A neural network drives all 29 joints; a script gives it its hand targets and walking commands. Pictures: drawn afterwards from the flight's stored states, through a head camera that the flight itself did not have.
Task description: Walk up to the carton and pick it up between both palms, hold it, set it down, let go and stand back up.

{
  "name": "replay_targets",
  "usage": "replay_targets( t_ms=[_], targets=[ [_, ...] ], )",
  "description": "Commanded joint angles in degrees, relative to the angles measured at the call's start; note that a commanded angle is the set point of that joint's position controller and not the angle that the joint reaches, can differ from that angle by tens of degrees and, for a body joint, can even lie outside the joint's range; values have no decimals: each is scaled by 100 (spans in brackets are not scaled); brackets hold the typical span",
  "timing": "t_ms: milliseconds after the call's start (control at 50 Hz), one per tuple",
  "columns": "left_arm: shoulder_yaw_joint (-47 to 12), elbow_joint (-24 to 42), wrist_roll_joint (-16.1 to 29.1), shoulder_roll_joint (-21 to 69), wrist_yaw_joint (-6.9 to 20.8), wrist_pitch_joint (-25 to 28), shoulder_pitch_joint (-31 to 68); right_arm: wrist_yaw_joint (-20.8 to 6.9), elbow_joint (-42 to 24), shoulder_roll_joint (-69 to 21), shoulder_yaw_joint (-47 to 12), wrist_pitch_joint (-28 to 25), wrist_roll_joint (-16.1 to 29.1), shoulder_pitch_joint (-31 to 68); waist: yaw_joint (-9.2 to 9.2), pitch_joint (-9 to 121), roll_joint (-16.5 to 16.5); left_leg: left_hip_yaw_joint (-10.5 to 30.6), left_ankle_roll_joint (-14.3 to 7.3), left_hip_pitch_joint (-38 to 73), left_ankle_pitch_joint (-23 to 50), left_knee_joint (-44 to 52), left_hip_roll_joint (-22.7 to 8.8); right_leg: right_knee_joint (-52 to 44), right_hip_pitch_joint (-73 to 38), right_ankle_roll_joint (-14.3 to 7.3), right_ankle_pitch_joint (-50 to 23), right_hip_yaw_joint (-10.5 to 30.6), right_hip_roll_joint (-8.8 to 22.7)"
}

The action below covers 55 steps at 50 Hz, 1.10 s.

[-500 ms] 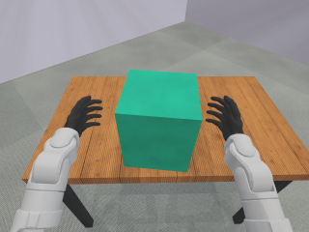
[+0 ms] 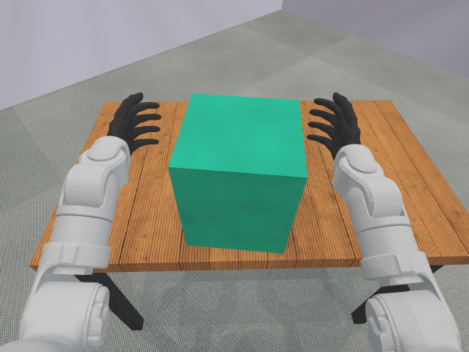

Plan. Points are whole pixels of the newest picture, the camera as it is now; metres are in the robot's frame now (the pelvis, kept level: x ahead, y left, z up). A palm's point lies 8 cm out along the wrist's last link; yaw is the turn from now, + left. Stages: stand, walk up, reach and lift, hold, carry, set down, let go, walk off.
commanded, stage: reach and lift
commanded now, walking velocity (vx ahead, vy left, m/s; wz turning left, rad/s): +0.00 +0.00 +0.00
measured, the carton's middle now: (239, 176) +0.44 +0.01 +0.03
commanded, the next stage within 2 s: none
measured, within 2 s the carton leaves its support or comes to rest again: neither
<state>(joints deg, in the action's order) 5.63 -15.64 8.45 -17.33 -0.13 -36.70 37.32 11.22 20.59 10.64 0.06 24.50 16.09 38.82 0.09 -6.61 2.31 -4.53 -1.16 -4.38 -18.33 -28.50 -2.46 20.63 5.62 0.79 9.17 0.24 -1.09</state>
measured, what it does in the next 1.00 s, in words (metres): stands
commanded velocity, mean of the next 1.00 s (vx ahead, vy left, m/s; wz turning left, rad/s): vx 0.00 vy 0.00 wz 0.00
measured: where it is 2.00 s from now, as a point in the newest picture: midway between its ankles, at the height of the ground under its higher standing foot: outside the picture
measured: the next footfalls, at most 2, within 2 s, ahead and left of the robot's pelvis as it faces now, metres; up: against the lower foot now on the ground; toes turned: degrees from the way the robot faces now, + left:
none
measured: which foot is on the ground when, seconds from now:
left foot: down 0.00-1.00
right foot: down 0.00-1.00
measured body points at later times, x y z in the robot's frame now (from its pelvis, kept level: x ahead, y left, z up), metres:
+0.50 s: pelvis +0.00 +0.00 +0.00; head +0.03 +0.00 +0.45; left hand +0.46 +0.18 +0.19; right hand +0.46 -0.14 +0.20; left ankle -0.02 +0.09 -0.74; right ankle +0.03 -0.14 -0.74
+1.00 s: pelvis -0.01 -0.01 +0.00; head +0.04 -0.01 +0.45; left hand +0.45 +0.20 +0.10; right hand +0.45 -0.17 +0.12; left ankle -0.02 +0.09 -0.74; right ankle +0.03 -0.14 -0.74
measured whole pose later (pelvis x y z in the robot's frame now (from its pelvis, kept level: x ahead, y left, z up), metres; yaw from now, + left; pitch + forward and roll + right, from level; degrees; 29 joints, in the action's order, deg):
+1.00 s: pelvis -0.01 -0.01 +0.00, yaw +0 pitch +5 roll -2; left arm 4.0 -70.2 8.5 -17.4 -0.8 -10.0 58.4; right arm 11.8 51.0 11.1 0.2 8.4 13.5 52.0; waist 0.1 -0.8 2.1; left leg -4.5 -1.2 -17.3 -15.9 -28.5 -2.5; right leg 20.6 18.5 0.8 6.8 0.2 -1.1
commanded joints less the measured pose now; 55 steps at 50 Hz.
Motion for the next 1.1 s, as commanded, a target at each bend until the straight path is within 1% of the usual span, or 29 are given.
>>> replay_targets(
  t_ms=[0, 40, 60, 80, 100, 120, 180, 200, 240, 280, 320, 380, 420, 440, 480, 520, 580, 640, 680, 720, 740, 820, 860, 880, 900, 940, 980, 1020, 1080],
  targets=[
    [387, -578, 193, -1540, -82, 225, 4025, 105, 354, 1277, 903, -256, 47, 3369, 490, 2892, -93, 286, 394, -816, 2186, 883, 173, -91, -1207, -85, -1977, -140, -241],
    [259, -134, 387, -1498, -122, 299, 3802, 151, -177, 1283, 778, -294, 284, 3287, 437, 3460, -224, 266, 389, -488, 2615, 776, 248, -41, -1372, -63, -2531, -132, -272],
    [231, 116, 402, -1462, -196, 391, 4207, 121, 69, 1384, 1056, -342, 52, 3536, 589, 3633, 11, 345, 486, -348, 2792, 748, 159, 10, -1134, -111, -2267, -218, -350],
    [152, -163, 537, -1507, -217, 419, 4161, 86, 426, 1437, 1055, -263, -12, 3382, 650, 3439, -259, 385, 490, -352, 2992, 683, 104, 8, -1063, -117, -2325, -259, -378],
    [174, -474, 408, -1484, -190, 408, 4558, 109, 862, 1342, 995, -264, 79, 3541, 592, 3262, 97, 316, 555, -356, 3003, 594, 152, -39, -857, -116, -2204, -190, -332],
    [188, 49, 435, -1584, -221, 343, 4461, 140, 399, 1443, 930, -284, 231, 3559, 517, 3950, 132, 302, 564, -145, 3345, 520, 157, -28, -1141, -120, -2551, -185, -361],
    [255, -1074, 437, -1661, -206, 560, 5175, 91, 1609, 1340, 975, -162, -85, 4026, 649, 3609, -106, 263, 494, -685, 2677, 659, 156, 53, -890, -35, -2308, -208, -281],
    [176, -412, 406, -1508, -255, 531, 5022, 91, 1432, 1463, 1004, -255, -6, 3880, 704, 4093, 209, 277, 624, -242, 3256, 528, 139, 58, -908, -126, -2648, -249, -342],
    [149, -1059, 233, -1444, -206, 596, 5069, 74, 2021, 1316, 977, -254, -67, 3902, 749, 3703, 265, 301, 610, -330, 3065, 576, 144, -32, -734, -159, -2378, -247, -308],
    [62, -1078, 437, -1558, -282, 680, 5344, 56, 1808, 1407, 1053, -390, 31, 4432, 617, 4173, 177, 334, 697, -258, 3359, 440, 120, 64, -678, -151, -2407, -312, -387],
    [276, -2061, 320, -1774, -242, 788, 5283, 81, 2041, 1269, 938, -359, -148, 4448, 454, 4001, -288, 283, 482, -848, 2718, 620, 248, 79, -956, -77, -2577, -184, -309],
    [-67, -2681, 394, -1558, -178, 917, 5343, 72, 2395, 1250, 925, -452, -63, 4685, 567, 3882, -129, 282, 538, -1055, 2717, 545, 296, 74, -1000, -86, -2635, -185, -275],
    [32, -2106, 350, -1560, -262, 971, 5322, 70, 2046, 1416, 902, -595, 47, 4562, 410, 4101, 34, 240, 703, -500, 3710, 421, 243, 125, -913, -96, -2924, -292, -416],
    [-46, -2421, 318, -1386, -215, 1044, 5171, 106, 2379, 1328, 1084, -676, -150, 4425, 555, 4268, 122, 284, 709, -297, 3535, 350, 218, 15, -701, -87, -2720, -295, -355],
    [-6, -2406, 371, -1591, -222, 1312, 5366, 127, 1925, 1136, 925, -800, -140, 4632, 488, 4554, -136, 262, 626, -437, 3590, 288, 257, 151, -823, -37, -3059, -215, -398],
    [146, -2821, 354, -1348, -186, 1265, 4972, 86, 2630, 1016, 641, -802, -106, 4237, 391, 3905, -163, 246, 676, -361, 3781, 275, 267, 106, -713, -22, -2999, -324, -373],
    [74, -2803, 153, -1221, -197, 1528, 4852, 53, 2990, 983, 549, -926, -18, 4024, 400, 3959, 184, 251, 784, -42, 4210, 246, 200, 58, -484, -110, -2907, -374, -405],
    [40, -2489, 185, -1088, -190, 1743, 4867, 75, 2777, 886, 529, -1153, -72, 4079, 392, 4367, 198, 223, 817, 54, 4354, 136, 264, 71, -527, -93, -3068, -338, -380],
    [-163, -3187, 234, -922, -110, 1844, 4596, 141, 2680, 703, 507, -1298, -190, 4049, 401, 4042, -137, 258, 752, -169, 4276, 90, 243, 119, -513, -74, -3108, -375, -392],
    [-71, -2839, 138, -907, -172, 1938, 4706, 175, 2574, 746, 648, -1504, -300, 4104, 379, 4583, 70, 306, 848, 227, 4746, 31, 130, 105, -272, -55, -3104, -507, -445],
    [58, -3616, 134, -924, -118, 1964, 4423, 128, 3003, 727, 473, -1476, -142, 3973, 208, 4062, -11, 286, 751, -148, 4303, 47, 244, 1, -351, -74, -2860, -372, -344],
    [-209, -4488, 194, -928, -19, 2550, 4508, 101, 2729, 537, 517, -1758, -291, 4126, 217, 3839, -348, 303, 497, -842, 3254, 246, 251, 101, -474, -93, -2657, -325, -205],
    [-74, -5378, 120, -838, 20, 2806, 4286, 42, 3455, 420, 532, -1753, -381, 3934, 84, 3222, -511, 361, 464, -1148, 2956, 335, 160, 76, -81, -132, -1827, -307, -261],
    [-309, -4374, 278, -597, -29, 3041, 4468, 73, 2723, 202, 398, -1997, -397, 3970, 239, 4140, -464, 329, 489, -765, 3196, 271, 161, 154, -181, -145, -2294, -352, -260],
    [-297, -4747, 274, -632, -21, 3209, 4460, 55, 3384, 182, 523, -1991, -520, 3791, 251, 4054, -248, 328, 531, -737, 3097, 257, 195, 133, -12, -213, -2082, -313, -218],
    [-532, -4118, 493, -587, -118, 3772, 5127, 20, 2967, 168, 670, -2249, -519, 4115, 354, 5063, -78, 369, 597, -675, 3165, 109, 178, 302, 235, -228, -2002, -296, -189],
    [-495, -3826, 612, -696, -251, 4128, 5387, -58, 2687, 265, 674, -2441, -438, 4352, 176, 5842, -121, 399, 624, -796, 3477, -134, 152, 543, 381, -216, -2220, -254, -217],
    [-401, -4393, 597, -765, -286, 4346, 5466, -127, 3301, 265, 595, -2492, -480, 4181, 233, 5953, -131, 332, 622, -748, 3610, -239, 169, 477, 550, -170, -2115, -297, -228],
    [-596, -6089, 543, -546, -91, 4375, 4924, -213, 4421, 100, 397, -2384, -304, 3777, 227, 4524, -126, 314, 441, -1369, 2244, 161, 212, 350, 780, -249, -1073, -265, -70]
  ],
)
